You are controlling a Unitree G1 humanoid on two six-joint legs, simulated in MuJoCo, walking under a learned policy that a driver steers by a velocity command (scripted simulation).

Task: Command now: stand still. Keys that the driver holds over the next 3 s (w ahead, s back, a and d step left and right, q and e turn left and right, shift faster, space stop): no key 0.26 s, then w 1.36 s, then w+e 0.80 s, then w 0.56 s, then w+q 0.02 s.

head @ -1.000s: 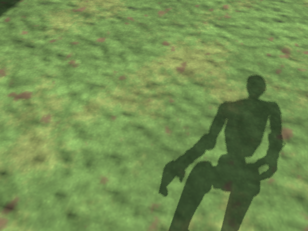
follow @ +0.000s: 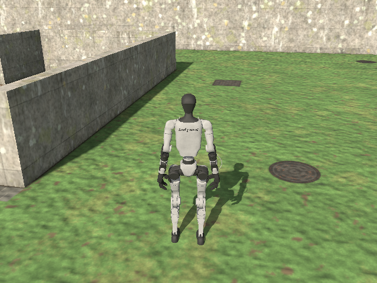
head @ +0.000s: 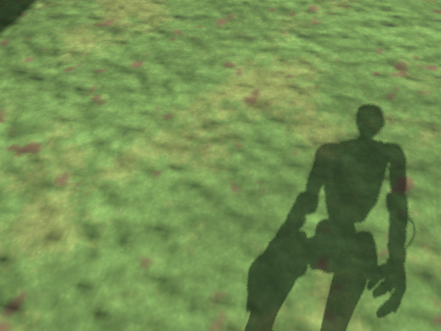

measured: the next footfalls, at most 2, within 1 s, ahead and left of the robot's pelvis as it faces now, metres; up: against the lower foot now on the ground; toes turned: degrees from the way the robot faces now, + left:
right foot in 0.98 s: +0.43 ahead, -0.04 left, +0.00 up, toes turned -4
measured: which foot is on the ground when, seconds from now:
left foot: down 0.00-1.00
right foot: down 0.00-0.54, up 0.56-0.96, down 0.98-1.00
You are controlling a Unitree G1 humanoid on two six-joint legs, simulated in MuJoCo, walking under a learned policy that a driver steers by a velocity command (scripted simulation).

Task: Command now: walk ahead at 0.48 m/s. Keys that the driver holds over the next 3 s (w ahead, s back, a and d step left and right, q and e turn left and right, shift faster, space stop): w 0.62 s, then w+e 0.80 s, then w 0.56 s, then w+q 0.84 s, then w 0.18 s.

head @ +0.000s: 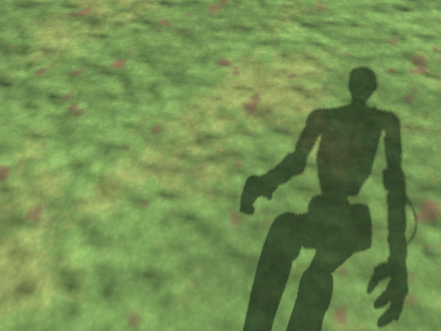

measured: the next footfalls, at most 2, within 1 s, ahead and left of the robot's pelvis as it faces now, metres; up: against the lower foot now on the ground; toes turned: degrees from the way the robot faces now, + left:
left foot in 0.52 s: +0.47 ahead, +0.09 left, +0.00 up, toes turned +4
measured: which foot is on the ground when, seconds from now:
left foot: down 0.00-0.00, up 0.02-0.50, down 0.52-1.00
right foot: down 0.00-0.52, up 0.54-1.00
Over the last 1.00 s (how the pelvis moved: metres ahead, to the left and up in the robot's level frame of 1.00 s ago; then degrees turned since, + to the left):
0.28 0.02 -0.03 1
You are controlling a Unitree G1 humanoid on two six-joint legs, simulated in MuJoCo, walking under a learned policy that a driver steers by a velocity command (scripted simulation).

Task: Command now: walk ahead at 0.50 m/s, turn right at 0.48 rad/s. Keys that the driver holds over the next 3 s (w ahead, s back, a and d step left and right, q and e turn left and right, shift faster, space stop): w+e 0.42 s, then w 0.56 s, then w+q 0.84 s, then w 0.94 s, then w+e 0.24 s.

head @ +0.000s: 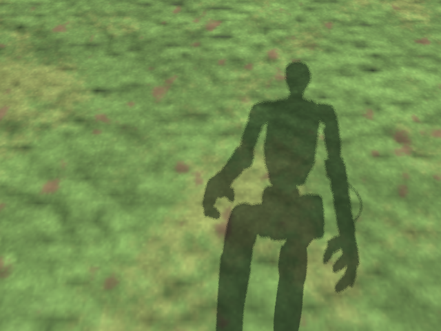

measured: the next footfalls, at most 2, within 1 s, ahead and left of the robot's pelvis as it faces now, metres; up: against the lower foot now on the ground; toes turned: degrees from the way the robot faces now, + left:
right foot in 0.08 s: +0.20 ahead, -0.07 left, +0.00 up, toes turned -8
left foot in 0.64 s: +0.56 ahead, +0.00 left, +0.00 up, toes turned -19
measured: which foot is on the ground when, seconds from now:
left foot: down 0.00-0.10, up 0.12-0.62, down 0.64-1.00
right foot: up 0.00-0.06, down 0.08-0.64, up 0.66-1.00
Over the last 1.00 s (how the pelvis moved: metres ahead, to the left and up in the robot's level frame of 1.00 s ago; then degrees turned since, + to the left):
0.56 0.01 0.02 -10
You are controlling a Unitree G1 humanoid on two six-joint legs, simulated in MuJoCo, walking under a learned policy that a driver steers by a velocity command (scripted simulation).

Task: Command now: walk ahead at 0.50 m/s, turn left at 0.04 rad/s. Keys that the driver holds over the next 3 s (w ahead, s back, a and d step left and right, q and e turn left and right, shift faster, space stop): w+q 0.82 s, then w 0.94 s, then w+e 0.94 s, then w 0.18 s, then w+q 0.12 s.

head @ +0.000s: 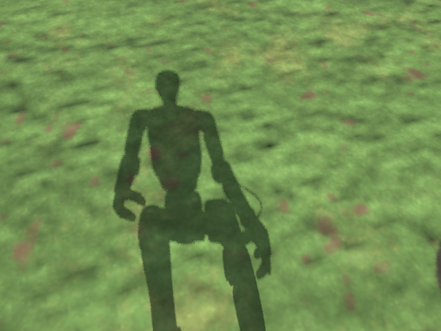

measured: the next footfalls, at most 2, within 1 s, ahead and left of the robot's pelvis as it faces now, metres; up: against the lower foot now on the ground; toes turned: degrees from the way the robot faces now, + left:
right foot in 0.18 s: +0.26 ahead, -0.12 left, +0.00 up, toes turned +2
left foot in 0.72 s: +0.47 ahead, +0.14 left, +0.00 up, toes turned +27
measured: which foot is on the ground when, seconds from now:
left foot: down 0.00-0.18, up 0.20-0.70, down 0.72-1.00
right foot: up 0.00-0.16, down 0.18-0.74, up 0.76-1.00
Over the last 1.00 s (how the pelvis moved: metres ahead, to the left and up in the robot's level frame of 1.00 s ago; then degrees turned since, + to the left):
0.55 -0.08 0.01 -21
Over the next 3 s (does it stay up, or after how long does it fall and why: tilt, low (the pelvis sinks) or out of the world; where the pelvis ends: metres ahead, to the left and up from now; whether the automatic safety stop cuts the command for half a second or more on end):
stays up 1.48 0.52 -0.02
